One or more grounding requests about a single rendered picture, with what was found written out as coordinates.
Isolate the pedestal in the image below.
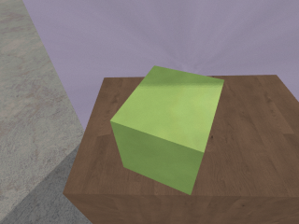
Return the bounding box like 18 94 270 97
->
63 75 299 224

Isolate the carton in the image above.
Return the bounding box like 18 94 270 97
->
110 65 224 195

